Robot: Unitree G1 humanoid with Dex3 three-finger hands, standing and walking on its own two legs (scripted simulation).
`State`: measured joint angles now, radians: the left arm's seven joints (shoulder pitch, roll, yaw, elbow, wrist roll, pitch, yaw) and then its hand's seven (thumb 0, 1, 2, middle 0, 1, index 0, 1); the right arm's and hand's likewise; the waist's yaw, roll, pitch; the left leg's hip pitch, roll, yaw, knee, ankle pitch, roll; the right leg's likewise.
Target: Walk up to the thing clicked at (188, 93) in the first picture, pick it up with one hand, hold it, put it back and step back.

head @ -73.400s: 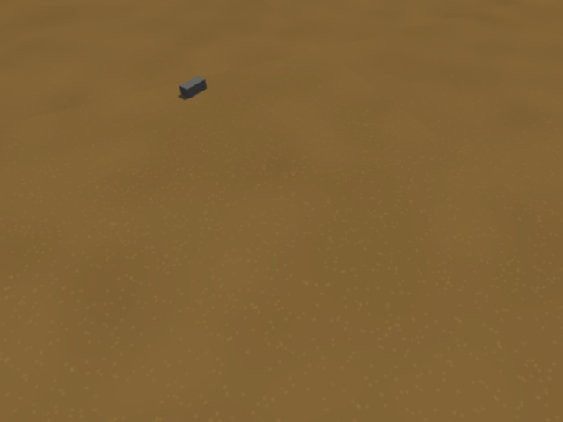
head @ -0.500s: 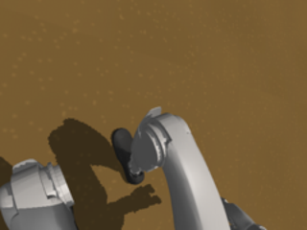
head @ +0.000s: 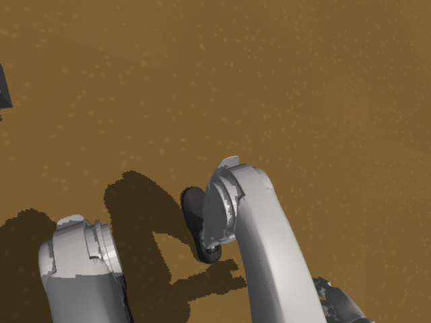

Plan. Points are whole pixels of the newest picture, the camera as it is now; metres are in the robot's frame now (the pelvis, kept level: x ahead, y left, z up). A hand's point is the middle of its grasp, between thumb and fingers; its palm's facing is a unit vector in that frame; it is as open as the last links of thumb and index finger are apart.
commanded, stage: lift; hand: left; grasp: from above
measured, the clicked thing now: out of the picture +0.56 +0.29 -0.21
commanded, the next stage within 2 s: hold in 1.58 s
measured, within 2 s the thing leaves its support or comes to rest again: neither
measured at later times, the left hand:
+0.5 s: hand out of the picture +0.47 +0.29 -0.03, palm faces -0.47 -0.10 -0.88, open 10.4 cm
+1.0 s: hand out of the picture +0.39 +0.26 +0.17, palm faces -0.47 -0.10 -0.87, open 10.5 cm
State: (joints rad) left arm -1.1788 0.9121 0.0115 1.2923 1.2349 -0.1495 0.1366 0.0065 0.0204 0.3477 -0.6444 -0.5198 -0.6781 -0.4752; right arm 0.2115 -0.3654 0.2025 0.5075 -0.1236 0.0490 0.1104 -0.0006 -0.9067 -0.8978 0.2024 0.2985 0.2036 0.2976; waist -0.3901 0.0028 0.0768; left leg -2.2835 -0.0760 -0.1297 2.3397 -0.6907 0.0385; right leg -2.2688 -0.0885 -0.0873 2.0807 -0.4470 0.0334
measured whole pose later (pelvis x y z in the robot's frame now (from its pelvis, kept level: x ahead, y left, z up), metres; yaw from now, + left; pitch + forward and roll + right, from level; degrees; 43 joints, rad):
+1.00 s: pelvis +0.04 -0.01 +0.26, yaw +6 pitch +24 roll -2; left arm -0.47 0.50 -0.12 0.85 0.98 -0.12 0.07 0.00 -0.02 0.50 -0.57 -0.66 -0.61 -0.62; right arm 0.21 -0.25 0.00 0.69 0.03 0.06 -0.05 0.01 -0.90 -0.89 0.20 0.30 0.20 0.30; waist -0.11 0.05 -0.17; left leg -1.27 -0.01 -0.02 1.47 -0.61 0.02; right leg -1.35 -0.04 -0.01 1.36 -0.42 0.04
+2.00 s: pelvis +0.11 -0.01 +0.39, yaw +5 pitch +8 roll -1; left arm -0.30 0.40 -0.22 0.80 0.99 -0.03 0.07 0.00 0.01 0.45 -0.62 -0.56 -0.66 -0.51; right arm 0.21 -0.25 -0.05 0.75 0.05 0.04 -0.06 0.01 -0.89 -0.89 0.20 0.30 0.20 0.30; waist -0.03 0.04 -0.08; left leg -0.44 0.01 0.00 0.72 -0.41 0.00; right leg -0.55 -0.02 0.00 0.67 -0.26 0.02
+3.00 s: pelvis +0.10 -0.02 +0.41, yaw +5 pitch +2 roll +0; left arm -0.24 0.41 -0.23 0.66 0.98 -0.05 -0.03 0.00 0.00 0.46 -0.64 -0.53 -0.67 -0.51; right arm 0.17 -0.26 -0.03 0.72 0.06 0.06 -0.07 0.01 -0.90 -0.89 0.20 0.30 0.20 0.30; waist 0.00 0.05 -0.02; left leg -0.26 0.01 0.01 0.55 -0.32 0.00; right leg -0.37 -0.02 0.01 0.53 -0.18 0.01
